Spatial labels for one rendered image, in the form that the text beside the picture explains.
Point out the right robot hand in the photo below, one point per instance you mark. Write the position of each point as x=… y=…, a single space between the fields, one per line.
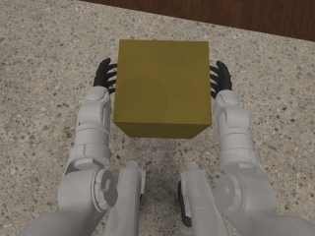
x=222 y=79

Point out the left robot hand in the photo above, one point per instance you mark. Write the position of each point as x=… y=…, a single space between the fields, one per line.
x=102 y=77

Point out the robot right forearm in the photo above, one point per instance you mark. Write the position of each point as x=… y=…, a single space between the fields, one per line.
x=235 y=135

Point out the robot left forearm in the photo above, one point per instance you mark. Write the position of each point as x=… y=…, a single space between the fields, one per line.
x=91 y=145

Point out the carton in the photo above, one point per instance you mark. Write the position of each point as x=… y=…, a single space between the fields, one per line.
x=163 y=88

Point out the right robot foot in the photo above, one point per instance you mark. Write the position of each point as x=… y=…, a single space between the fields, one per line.
x=185 y=219

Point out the left robot upper arm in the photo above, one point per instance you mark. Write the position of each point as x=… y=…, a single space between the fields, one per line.
x=84 y=197

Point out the robot right thigh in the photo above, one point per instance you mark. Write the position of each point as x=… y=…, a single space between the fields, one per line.
x=206 y=220

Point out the right robot upper arm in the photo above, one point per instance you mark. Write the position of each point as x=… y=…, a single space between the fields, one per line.
x=250 y=204

